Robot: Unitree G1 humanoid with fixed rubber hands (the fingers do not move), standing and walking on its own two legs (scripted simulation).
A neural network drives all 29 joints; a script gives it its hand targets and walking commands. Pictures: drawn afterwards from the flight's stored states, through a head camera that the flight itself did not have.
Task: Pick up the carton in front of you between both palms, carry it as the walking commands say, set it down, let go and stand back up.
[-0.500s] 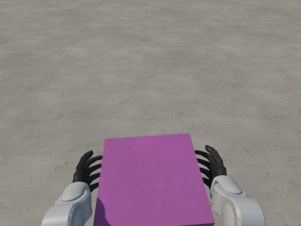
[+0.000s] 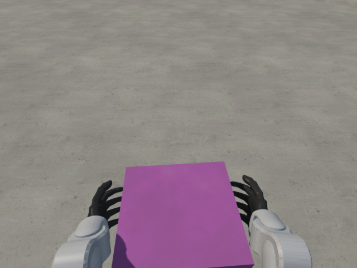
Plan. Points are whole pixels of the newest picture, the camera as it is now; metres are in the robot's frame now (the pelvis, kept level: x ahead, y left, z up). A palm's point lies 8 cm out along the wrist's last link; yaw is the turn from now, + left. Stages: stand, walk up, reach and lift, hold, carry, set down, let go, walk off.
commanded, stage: carry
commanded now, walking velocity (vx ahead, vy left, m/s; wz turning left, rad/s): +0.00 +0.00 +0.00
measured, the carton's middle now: (179, 236) +0.23 +0.00 -0.01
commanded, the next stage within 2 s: none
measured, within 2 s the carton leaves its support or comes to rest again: neither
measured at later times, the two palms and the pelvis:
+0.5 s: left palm (103, 226) +0.24 +0.15 +0.03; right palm (247, 218) +0.25 -0.14 +0.04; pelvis -0.04 +0.01 +0.00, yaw -1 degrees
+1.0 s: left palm (99, 225) +0.24 +0.16 +0.04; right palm (244, 218) +0.24 -0.14 +0.04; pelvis -0.05 +0.01 +0.00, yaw -1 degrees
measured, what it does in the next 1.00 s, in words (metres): shifts its weight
